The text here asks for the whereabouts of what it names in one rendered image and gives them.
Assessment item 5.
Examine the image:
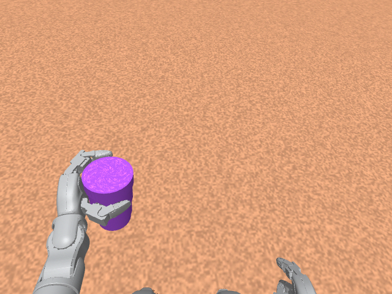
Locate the right robot hand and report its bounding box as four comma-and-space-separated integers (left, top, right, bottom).
273, 257, 316, 294

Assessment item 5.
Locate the cup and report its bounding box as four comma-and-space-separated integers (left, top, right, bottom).
81, 157, 134, 231

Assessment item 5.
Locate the left robot arm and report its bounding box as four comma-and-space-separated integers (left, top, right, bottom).
32, 213, 90, 294

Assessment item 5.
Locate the left robot hand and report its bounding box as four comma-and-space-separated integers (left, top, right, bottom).
56, 150, 131, 226

